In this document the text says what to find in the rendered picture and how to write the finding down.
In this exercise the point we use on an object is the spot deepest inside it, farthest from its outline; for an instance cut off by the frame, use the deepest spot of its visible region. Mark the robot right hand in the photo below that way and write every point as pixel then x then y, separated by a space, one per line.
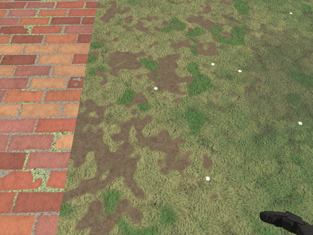
pixel 288 220

